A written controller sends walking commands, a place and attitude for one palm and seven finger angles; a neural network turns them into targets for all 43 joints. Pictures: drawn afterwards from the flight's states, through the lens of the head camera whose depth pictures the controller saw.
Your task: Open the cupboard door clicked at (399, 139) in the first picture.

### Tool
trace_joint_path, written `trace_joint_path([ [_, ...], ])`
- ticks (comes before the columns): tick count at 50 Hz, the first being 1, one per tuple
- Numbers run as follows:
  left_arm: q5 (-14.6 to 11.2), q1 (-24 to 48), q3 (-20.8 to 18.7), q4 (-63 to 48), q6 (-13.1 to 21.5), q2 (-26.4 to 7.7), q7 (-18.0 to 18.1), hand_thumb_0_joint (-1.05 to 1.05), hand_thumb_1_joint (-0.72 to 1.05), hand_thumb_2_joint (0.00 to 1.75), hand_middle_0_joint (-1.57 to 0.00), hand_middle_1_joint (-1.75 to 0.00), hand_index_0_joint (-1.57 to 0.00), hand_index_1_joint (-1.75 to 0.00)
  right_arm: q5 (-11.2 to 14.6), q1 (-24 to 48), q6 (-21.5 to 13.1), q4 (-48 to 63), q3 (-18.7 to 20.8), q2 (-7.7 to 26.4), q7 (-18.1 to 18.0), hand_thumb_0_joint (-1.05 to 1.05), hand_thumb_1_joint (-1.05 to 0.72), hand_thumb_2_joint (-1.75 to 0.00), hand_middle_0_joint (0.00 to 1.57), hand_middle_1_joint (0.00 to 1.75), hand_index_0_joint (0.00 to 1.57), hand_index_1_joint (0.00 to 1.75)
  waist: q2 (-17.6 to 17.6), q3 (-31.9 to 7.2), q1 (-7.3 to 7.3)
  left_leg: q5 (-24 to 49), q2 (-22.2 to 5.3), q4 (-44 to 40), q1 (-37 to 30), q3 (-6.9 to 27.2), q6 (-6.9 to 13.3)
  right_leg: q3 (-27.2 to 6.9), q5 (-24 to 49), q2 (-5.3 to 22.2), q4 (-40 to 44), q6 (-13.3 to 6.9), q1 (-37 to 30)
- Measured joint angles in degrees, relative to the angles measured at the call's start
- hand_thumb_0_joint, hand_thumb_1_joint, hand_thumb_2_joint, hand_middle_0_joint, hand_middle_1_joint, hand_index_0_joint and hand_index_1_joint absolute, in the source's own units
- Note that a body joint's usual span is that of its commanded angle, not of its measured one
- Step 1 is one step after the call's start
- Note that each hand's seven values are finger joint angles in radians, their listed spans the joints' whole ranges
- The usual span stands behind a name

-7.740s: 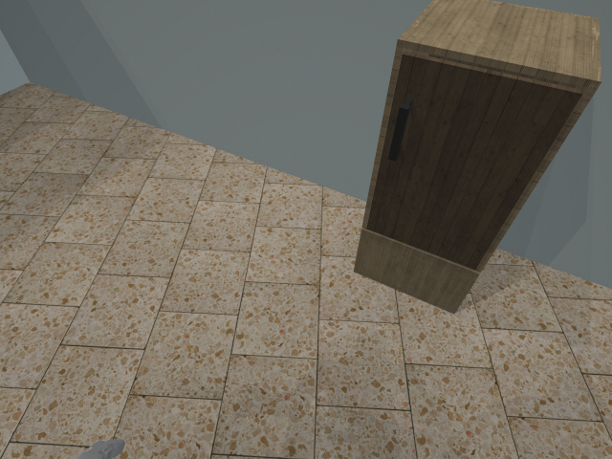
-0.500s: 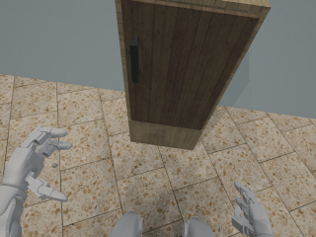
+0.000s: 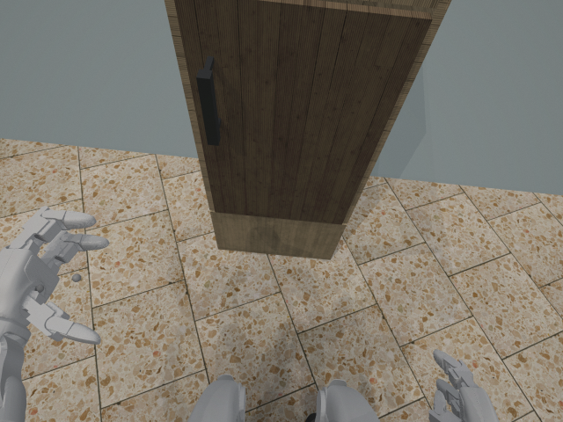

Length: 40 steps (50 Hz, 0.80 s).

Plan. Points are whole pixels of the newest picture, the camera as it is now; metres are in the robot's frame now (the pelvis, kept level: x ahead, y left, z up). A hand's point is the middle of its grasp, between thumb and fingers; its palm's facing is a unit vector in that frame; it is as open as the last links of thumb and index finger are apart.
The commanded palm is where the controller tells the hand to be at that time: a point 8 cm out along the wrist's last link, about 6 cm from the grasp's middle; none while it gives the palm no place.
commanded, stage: raise the hand with hooked fingers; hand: left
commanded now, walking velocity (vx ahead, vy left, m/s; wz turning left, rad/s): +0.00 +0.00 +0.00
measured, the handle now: (212, 103) +0.62 +0.16 +0.04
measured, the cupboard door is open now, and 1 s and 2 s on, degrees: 0 0 0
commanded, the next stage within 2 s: move the hooked fingers beside the handle in 0.20 s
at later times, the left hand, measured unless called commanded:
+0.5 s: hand (98, 263) +0.30 +0.25 +0.04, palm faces -0.03 -1.00 -0.04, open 14.0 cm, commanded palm +0.30 +0.30 +0.04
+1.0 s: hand (135, 201) +0.41 +0.24 +0.03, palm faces -0.06 -1.00 -0.02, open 14.0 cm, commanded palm +0.39 +0.28 +0.04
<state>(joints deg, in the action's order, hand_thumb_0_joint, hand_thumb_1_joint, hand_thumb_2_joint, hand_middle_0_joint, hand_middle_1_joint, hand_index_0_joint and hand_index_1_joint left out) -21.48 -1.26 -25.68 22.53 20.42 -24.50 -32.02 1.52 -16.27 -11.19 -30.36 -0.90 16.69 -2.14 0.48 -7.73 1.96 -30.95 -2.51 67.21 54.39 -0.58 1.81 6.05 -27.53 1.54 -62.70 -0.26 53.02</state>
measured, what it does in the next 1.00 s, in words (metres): stands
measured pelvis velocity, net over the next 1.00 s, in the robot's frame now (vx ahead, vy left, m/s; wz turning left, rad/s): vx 0.00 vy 0.00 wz -0.02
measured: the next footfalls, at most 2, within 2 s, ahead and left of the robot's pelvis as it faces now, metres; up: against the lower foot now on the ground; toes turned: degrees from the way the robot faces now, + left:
none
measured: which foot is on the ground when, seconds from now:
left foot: down 0.00-1.00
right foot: down 0.00-1.00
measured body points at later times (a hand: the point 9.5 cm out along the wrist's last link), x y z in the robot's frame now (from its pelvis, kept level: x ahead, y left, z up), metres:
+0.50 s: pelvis -0.01 -0.02 -0.01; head +0.09 +0.00 +0.43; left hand +0.30 +0.31 +0.04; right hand +0.16 -0.27 -0.09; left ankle +0.01 +0.10 -0.65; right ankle +0.03 -0.13 -0.65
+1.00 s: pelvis +0.00 +0.00 +0.00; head +0.12 +0.02 +0.43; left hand +0.40 +0.29 +0.04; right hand +0.09 -0.27 -0.10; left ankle +0.01 +0.10 -0.65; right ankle +0.03 -0.13 -0.65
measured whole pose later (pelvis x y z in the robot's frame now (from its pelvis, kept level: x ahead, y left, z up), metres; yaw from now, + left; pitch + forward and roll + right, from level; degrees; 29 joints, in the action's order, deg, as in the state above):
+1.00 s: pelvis +0.00 +0.00 +0.00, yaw -1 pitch +22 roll -3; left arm -13.7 25.1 -23.6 43.6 21.3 -26.1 -26.8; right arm 1.3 -18.1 -5.8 -34.4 -1.2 15.9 -2.3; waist 0.6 -7.6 4.9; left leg -31.2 -2.8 67.9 58.4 -1.4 1.9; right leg 5.0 -27.5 1.2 -63.6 -0.1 57.6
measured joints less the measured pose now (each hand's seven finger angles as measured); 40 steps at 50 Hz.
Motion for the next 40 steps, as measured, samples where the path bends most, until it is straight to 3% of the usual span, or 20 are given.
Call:
trace_joint_path([
  [17,-0.17,0.35,0.67,2.11,0.62,0.22,-0.63,-0.02,-0.50,0.30,-0.30,-1.20,-0.30,-1.20,0.56,1.40,0.03,0.36,-0.86,-0.71,-0.83,0.01,-0.90,-0.90,0.21,0.30,0.21,0.30,0.82,-0.15,-0.56,0.23,-0.46,0.32,-0.28,0.96,-1.29,0.85,-0.47,-0.47,-1.00,-1.30,-0.14],
  [22,0.73,5.00,1.03,5.32,1.33,0.10,-0.74,-0.02,-0.50,0.30,-0.30,-1.20,-0.30,-1.20,0.49,1.66,-0.44,-0.79,-1.11,-0.31,-1.62,0.01,-0.90,-0.90,0.21,0.30,0.21,0.30,0.68,-0.07,-0.85,-0.07,-0.45,1.55,1.05,1.35,-1.43,1.18,-0.86,-0.42,-2.18,-1.45,1.02],
  [31,3.58,16.41,1.44,12.40,-1.12,-2.02,0.07,-0.02,-0.50,0.30,-0.30,-1.20,-0.30,-1.20,0.55,1.85,0.51,-2.08,-1.35,-0.46,-2.00,0.01,-0.90,-0.90,0.21,0.30,0.21,0.30,0.12,0.51,0.80,-0.22,-0.60,2.59,3.44,1.06,-1.26,0.84,-0.78,-0.53,-3.13,-1.37,3.56],
  [40,5.04,20.21,0.25,15.82,-1.10,-2.66,3.12,-0.02,-0.50,0.30,-0.30,-1.20,-0.30,-1.20,0.25,-0.86,2.92,-2.29,-0.85,-0.73,-0.72,0.01,-0.90,-0.90,0.21,0.30,0.21,0.30,0.12,-0.04,2.37,-0.03,-0.69,0.65,3.09,-0.49,-0.59,-0.66,-0.04,-0.71,-1.29,-0.58,3.85],
])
